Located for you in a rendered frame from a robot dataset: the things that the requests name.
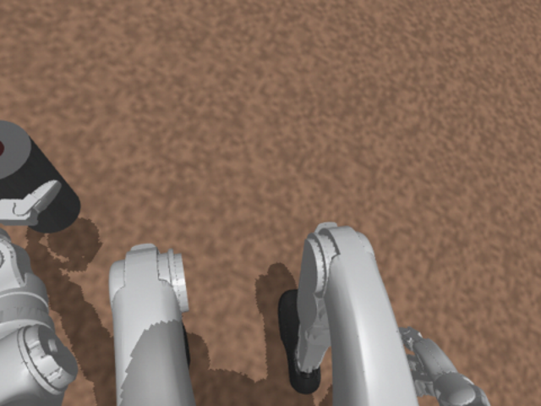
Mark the right robot arm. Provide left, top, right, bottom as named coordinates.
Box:
left=433, top=372, right=491, bottom=406

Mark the right robot hand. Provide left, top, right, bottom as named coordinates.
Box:
left=398, top=326, right=458, bottom=397

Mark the bottle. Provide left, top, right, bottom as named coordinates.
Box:
left=0, top=120, right=81, bottom=233

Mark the right robot foot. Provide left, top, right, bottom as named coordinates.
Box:
left=278, top=289, right=320, bottom=394

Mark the left robot hand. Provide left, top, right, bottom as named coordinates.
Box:
left=0, top=180, right=62, bottom=226

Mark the left robot arm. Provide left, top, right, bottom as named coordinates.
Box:
left=0, top=228, right=78, bottom=406

